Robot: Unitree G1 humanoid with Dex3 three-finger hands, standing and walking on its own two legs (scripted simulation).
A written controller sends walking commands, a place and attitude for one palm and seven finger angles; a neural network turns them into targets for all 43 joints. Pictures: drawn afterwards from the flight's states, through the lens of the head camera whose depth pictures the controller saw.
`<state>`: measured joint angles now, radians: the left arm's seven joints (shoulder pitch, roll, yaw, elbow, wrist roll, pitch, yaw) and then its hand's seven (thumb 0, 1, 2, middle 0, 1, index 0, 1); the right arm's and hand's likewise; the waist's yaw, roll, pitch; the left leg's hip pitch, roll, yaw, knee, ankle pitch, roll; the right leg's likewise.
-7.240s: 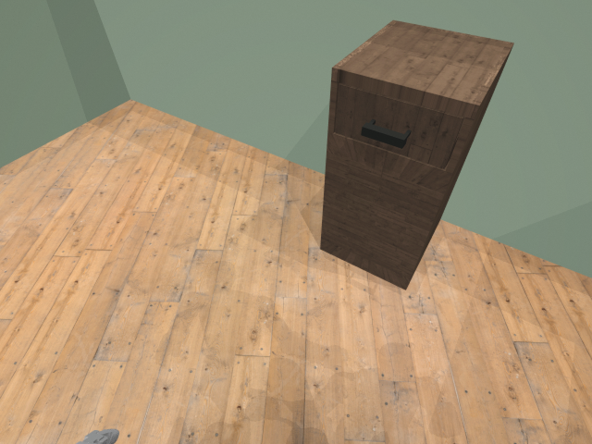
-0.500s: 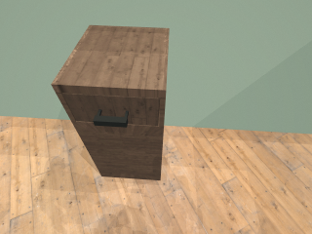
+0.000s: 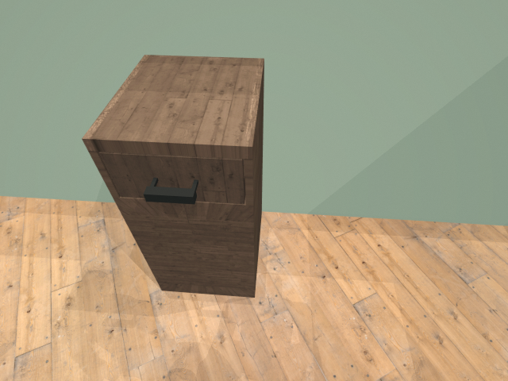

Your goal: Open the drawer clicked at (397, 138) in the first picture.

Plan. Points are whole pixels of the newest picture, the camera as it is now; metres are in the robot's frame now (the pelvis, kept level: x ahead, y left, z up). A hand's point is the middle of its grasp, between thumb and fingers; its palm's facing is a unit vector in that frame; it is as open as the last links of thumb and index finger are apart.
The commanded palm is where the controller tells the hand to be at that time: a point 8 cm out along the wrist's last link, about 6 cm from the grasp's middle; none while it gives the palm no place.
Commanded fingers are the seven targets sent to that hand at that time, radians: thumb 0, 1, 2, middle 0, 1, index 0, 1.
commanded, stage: come to a stop and stand still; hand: left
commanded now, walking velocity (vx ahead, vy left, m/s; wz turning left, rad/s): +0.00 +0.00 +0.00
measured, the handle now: (173, 188) +0.56 +0.24 -0.09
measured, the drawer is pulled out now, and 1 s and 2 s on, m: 0.00 0.00 0.00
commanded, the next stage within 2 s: look again from close up in 0.24 s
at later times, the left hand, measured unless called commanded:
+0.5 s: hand out of the picture -0.03 +0.15 -0.18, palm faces +0.06 -0.99 -0.14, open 7.4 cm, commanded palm none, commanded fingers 0.00 0.90 0.90 -0.20 -0.30 -0.20 -0.30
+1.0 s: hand out of the picture -0.02 +0.22 -0.18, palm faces +0.04 -0.98 -0.18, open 7.4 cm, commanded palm none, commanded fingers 0.00 0.90 0.90 -0.20 -0.30 -0.20 -0.30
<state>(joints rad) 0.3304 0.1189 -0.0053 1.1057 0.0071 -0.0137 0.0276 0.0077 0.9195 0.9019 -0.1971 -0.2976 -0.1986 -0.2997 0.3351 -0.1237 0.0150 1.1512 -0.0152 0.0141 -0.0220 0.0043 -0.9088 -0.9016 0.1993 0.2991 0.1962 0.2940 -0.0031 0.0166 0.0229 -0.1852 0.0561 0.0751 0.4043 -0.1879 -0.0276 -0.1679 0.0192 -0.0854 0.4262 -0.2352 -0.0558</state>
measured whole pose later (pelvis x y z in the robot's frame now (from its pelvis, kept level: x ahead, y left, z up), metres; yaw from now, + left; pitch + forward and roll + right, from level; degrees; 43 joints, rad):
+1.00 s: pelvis -0.01 +0.05 +0.00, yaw +0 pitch -2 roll +0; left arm 0.34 0.15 0.00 1.06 0.02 0.00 0.03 0.01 0.91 0.90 -0.20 -0.30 -0.20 -0.30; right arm 0.33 -0.15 0.03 1.07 -0.02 0.00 -0.02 0.01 -0.91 -0.90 0.20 0.30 0.20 0.29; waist 0.00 -0.01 0.00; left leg -0.20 -0.04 0.06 0.45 -0.22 0.06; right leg -0.20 -0.04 -0.06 0.46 -0.23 0.01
